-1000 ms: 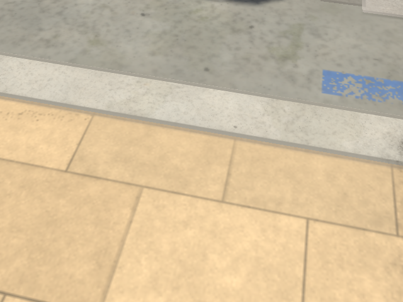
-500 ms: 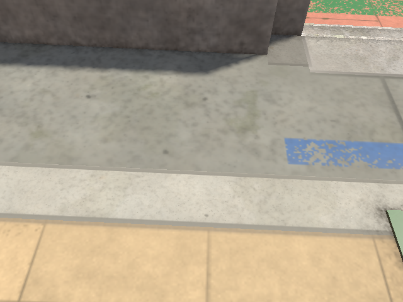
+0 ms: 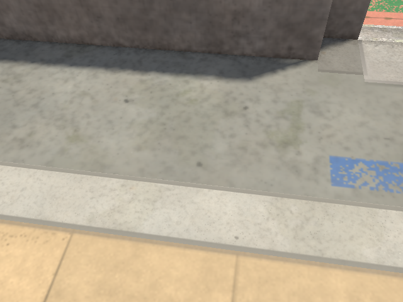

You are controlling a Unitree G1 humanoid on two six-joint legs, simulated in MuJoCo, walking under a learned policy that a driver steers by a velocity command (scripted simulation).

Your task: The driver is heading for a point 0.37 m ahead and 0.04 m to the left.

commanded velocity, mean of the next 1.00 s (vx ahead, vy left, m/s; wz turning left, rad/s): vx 0.01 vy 0.00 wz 0.02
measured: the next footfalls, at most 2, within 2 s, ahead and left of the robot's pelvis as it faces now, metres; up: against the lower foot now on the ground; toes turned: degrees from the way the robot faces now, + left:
left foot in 0.18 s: +0.02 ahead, +0.12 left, +0.00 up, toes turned +9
right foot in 0.64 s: +0.01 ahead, -0.08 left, +0.00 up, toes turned +10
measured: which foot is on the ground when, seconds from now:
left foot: up 0.00-0.16, down 0.18-0.66, up 0.68-0.98, down 1.00-1.00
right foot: down 0.00-0.16, up 0.18-0.62, down 0.64-1.00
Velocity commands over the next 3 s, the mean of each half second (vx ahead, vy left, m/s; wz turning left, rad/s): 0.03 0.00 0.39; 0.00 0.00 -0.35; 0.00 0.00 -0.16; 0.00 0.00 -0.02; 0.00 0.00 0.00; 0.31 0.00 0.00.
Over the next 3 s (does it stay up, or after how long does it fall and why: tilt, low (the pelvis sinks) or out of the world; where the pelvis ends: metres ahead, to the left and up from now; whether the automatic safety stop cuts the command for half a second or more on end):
stays up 0.08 0.06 0.00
